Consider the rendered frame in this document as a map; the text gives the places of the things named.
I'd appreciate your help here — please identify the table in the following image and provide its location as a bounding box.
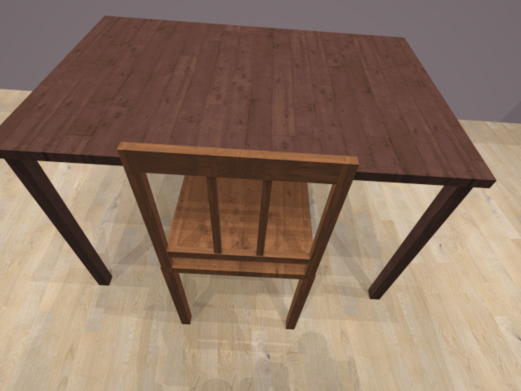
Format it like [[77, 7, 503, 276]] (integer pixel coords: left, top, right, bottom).
[[0, 15, 496, 300]]

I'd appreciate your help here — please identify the chair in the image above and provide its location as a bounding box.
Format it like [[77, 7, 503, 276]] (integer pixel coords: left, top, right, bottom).
[[117, 142, 359, 329]]

